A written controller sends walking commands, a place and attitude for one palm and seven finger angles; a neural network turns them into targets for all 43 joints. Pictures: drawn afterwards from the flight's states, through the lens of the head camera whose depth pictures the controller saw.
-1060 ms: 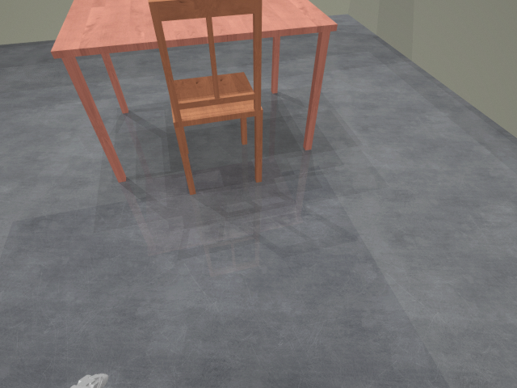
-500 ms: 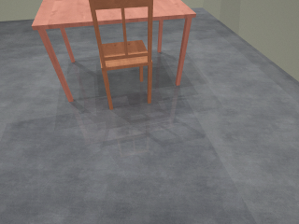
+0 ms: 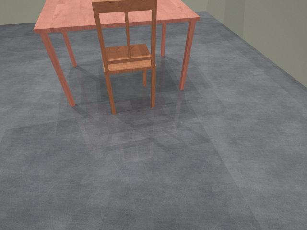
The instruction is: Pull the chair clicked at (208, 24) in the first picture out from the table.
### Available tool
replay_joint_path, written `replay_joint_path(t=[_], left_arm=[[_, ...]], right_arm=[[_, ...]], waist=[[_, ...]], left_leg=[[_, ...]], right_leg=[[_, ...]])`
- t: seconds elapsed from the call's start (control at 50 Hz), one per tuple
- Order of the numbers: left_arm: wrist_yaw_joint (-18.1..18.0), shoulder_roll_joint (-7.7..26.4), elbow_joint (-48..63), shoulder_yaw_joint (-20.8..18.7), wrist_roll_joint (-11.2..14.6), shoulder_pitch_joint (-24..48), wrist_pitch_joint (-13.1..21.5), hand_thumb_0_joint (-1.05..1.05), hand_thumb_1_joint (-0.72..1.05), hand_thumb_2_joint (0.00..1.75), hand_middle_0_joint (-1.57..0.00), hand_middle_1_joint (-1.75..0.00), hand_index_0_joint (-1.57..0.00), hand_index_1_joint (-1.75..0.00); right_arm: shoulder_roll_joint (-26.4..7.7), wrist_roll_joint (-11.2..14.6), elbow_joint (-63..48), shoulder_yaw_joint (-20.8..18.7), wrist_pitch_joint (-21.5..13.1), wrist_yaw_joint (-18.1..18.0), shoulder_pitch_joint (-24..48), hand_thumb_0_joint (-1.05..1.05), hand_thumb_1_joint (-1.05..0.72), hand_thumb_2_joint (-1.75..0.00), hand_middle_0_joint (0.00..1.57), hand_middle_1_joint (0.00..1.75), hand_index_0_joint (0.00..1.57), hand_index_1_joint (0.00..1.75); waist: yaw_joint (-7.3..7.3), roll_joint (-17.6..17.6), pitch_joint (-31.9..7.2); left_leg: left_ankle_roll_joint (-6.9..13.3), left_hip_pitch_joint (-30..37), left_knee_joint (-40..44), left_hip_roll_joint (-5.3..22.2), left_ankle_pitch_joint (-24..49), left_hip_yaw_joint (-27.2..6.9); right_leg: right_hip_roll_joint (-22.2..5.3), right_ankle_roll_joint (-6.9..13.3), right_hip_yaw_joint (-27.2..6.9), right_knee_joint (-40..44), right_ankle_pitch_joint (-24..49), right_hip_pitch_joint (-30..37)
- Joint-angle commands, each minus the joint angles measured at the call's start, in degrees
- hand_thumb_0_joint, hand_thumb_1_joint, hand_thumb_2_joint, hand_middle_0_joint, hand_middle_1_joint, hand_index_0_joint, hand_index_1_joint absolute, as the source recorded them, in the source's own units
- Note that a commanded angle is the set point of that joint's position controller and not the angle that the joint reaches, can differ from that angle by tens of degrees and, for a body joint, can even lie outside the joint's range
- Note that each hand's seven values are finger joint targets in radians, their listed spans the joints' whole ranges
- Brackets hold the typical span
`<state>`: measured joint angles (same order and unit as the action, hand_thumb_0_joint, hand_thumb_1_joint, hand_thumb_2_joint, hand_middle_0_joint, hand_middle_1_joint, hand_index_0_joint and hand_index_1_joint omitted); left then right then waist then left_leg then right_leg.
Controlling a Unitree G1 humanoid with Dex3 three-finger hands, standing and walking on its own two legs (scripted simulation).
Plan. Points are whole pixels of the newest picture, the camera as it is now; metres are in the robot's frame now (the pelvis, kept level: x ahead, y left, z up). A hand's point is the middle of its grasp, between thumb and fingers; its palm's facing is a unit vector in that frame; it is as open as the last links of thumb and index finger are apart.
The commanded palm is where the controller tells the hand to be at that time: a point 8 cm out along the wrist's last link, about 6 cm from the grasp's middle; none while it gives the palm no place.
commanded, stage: look at it before walking up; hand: left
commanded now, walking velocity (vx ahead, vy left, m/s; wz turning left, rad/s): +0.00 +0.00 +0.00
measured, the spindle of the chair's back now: (128, 36) +1.27 +0.25 -0.07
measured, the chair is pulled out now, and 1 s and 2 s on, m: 0.00 0.00 0.00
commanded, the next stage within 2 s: walk to a spot facing it in 0.38 s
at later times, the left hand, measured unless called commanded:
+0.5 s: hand out of the picture +0.07 +0.25 -0.16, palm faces -0.03 -0.94 -0.33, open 7.4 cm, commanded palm none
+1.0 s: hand out of the picture +0.06 +0.14 -0.17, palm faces -0.07 -0.98 -0.17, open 7.4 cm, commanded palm none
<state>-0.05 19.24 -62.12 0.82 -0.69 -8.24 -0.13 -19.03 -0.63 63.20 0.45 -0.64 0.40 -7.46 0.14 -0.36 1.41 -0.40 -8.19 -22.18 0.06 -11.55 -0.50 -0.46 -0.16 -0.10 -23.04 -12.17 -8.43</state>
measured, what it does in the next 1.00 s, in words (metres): walks ahead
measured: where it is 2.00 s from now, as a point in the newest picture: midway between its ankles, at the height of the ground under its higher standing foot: (165, 186)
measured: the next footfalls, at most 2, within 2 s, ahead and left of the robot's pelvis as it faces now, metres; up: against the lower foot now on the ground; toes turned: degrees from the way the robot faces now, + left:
left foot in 1.22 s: +0.39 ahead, +0.07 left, +0.00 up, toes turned -5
right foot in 1.86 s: +0.59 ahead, -0.19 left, +0.00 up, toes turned -38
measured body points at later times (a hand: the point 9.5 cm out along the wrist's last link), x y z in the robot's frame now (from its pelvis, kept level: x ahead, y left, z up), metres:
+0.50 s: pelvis +0.01 +0.00 +0.00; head +0.01 +0.00 +0.45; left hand +0.07 +0.30 -0.14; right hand +0.08 -0.29 -0.13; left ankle +0.01 +0.12 -0.74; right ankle +0.01 -0.12 -0.74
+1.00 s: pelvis +0.12 -0.03 -0.01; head +0.13 -0.03 +0.44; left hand +0.07 +0.19 -0.16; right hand +0.11 -0.27 -0.16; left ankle +0.14 +0.10 -0.67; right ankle +0.03 -0.11 -0.74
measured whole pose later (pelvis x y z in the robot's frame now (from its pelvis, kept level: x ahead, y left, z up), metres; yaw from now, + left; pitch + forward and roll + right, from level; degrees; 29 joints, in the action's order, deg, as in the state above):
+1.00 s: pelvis +0.12 -0.03 -0.01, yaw -9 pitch +0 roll +0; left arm -0.4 7.7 -62.7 -0.7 -1.4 -26.9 2.9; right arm -11.6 -1.4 62.1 -2.0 -0.1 1.1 -14.7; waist 2.3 -0.1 1.1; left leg -1.6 -28.4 -61.4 4.8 -20.3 5.0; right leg 1.9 2.9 -0.2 -24.8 -20.2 -4.5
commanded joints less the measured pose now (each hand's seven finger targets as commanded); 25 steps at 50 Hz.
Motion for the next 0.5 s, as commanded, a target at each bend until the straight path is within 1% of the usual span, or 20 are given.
replay_joint_path(t=[0.0,0.1,0.12,0.14,0.16,0.18,0.2,0.28,0.32,0.34,0.36,0.42,0.46,0.48], left_arm=[[-0.5,11.7,3.8,-2.6,0.0,2.1,1.4,0.0,0.9,0.9,-0.2,-0.3,-0.2,-0.3],[-0.5,11.7,3.6,-2.6,0.0,2.0,1.5,0.0,0.9,0.9,-0.2,-0.3,-0.2,-0.3],[-0.5,11.7,3.6,-2.6,0.0,1.8,1.5,0.0,0.9,0.9,-0.2,-0.3,-0.2,-0.3],[-0.5,11.7,3.7,-2.5,0.0,2.0,1.5,0.0,0.9,0.9,-0.2,-0.3,-0.2,-0.3],[-0.5,11.7,3.5,-2.5,0.0,1.8,1.6,0.0,0.9,0.9,-0.2,-0.3,-0.2,-0.3],[-0.5,11.7,3.5,-2.6,0.0,1.8,1.6,0.0,0.9,0.9,-0.2,-0.3,-0.2,-0.3],[-0.5,11.8,3.5,-2.5,0.0,2.0,1.5,0.0,0.9,0.9,-0.2,-0.3,-0.2,-0.3],[-0.5,11.7,3.4,-2.5,0.0,1.7,1.5,0.0,0.9,0.9,-0.2,-0.3,-0.2,-0.3],[-0.5,11.8,3.3,-2.5,0.0,1.4,1.6,0.0,0.9,0.9,-0.2,-0.3,-0.2,-0.3],[-0.5,11.8,3.3,-2.5,0.0,1.6,1.5,0.0,0.9,0.9,-0.2,-0.3,-0.2,-0.3],[-0.5,11.7,3.3,-2.5,0.0,1.6,1.5,0.0,0.9,0.9,-0.2,-0.3,-0.2,-0.3],[-0.6,11.8,3.3,-2.5,0.0,1.5,1.6,0.0,0.9,0.9,-0.2,-0.3,-0.2,-0.3],[-0.6,11.9,3.2,-2.5,0.0,1.5,1.6,0.0,0.9,0.9,-0.2,-0.3,-0.2,-0.3],[-0.7,7.7,2.2,-1.7,0.1,-0.3,1.1,0.0,0.9,0.9,-0.2,-0.3,-0.2,-0.3]], right_arm=[[-11.7,0.1,-3.4,-2.6,-1.3,-1.0,2.7,0.0,-0.9,-0.9,0.2,0.3,0.2,0.3],[-11.8,0.1,-3.3,-2.6,-1.3,-1.0,2.7,0.0,-0.9,-0.9,0.2,0.3,0.2,0.3],[-11.8,0.2,-3.3,-2.7,-1.3,-1.0,2.6,0.0,-0.9,-0.9,0.2,0.3,0.2,0.3],[-11.7,0.2,-3.3,-2.6,-1.3,-1.0,2.6,0.0,-0.9,-0.9,0.2,0.3,0.2,0.3],[-11.8,0.2,-3.2,-2.6,-1.3,-1.0,2.8,0.0,-0.9,-0.9,0.2,0.3,0.2,0.3],[-11.8,0.2,-3.2,-2.7,-1.3,-1.0,2.7,0.0,-0.9,-0.9,0.2,0.3,0.2,0.3],[-11.8,0.2,-3.1,-2.6,-1.3,-1.0,2.8,0.0,-0.9,-0.9,0.2,0.3,0.2,0.3],[-11.8,0.2,-3.1,-2.6,-1.3,-1.0,2.7,0.0,-0.9,-0.9,0.2,0.3,0.2,0.3],[-11.8,0.3,-3.1,-2.6,-1.2,-1.0,2.8,0.0,-0.9,-0.9,0.2,0.3,0.2,0.3],[-11.8,0.2,-3.1,-2.5,-1.2,-1.0,3.0,0.0,-0.9,-0.9,0.2,0.3,0.2,0.3],[-11.9,0.2,-3.1,-2.6,-1.3,-1.0,2.7,0.0,-0.9,-0.9,0.2,0.3,0.2,0.3],[-11.9,0.3,-3.0,-2.6,-1.2,-1.0,2.8,0.0,-0.9,-0.9,0.2,0.3,0.2,0.3],[-11.8,0.2,-2.9,-2.6,-1.2,-1.0,3.0,0.0,-0.9,-0.9,0.2,0.3,0.2,0.3],[-7.7,-0.1,-2.0,-1.6,-0.9,-1.0,1.2,0.0,-0.9,-0.9,0.2,0.3,0.2,0.3]], waist=[[0.02,0.0,-1.5],[-0.06,0.4,-2.5],[0.03,-0.1,-2.9],[-0.02,-0.3,-2.4],[0.02,0.2,-2.6],[-0.03,-0.1,-2.8],[-0.01,-0.1,-2.2],[0.07,0.4,-2.3],[0.07,-0.3,-2.6],[0.05,-0.2,-2.0],[-0.03,0.4,-2.4],[0.07,-0.2,-2.6],[0.01,0.0,-2.8],[-0.13,0.1,-4.2]], left_leg=[[2.1,-0.8,4.3,6.4,4.4,-5.8],[2.1,0.1,4.1,6.5,5.7,-5.6],[2.1,0.3,3.8,6.6,6.0,-5.7],[2.1,0.1,4.0,6.6,6.3,-5.6],[2.1,0.4,4.0,6.6,6.5,-5.4],[2.1,0.6,3.9,6.6,6.6,-5.5],[2.0,0.2,4.1,6.6,6.3,-5.5],[2.1,0.2,4.3,6.6,6.4,-5.6],[2.1,0.6,4.0,6.6,6.8,-5.7],[2.0,0.5,4.0,6.6,6.9,-5.4],[2.0,0.6,4.2,6.6,6.8,-5.5],[2.0,0.8,4.1,6.6,6.9,-5.5],[2.0,1.3,4.0,6.7,7.6,-5.3],[1.3,1.9,3.5,6.7,6.1,-4.3]], right_leg=[[-6.2,1.8,-6.1,5.3,2.1,-1.5],[-6.2,1.8,-5.9,5.0,3.8,-1.1],[-6.3,1.8,-5.9,5.2,4.0,-0.9],[-6.3,1.8,-5.8,5.1,4.5,-0.9],[-6.4,1.8,-6.0,5.1,4.8,-0.9],[-6.3,1.7,-5.8,5.1,4.9,-0.8],[-6.4,1.7,-5.8,5.2,4.7,-0.8],[-6.3,1.7,-5.8,5.2,4.7,-0.5],[-6.4,1.7,-5.9,5.3,5.2,-0.6],[-6.5,1.7,-5.7,5.4,5.3,-0.9],[-6.4,1.7,-5.8,5.3,5.2,-0.6],[-6.4,1.7,-5.7,5.4,5.3,-0.5],[-6.6,1.7,-5.8,5.5,6.4,-0.3],[-6.4,1.2,-5.8,5.2,4.7,0.1]])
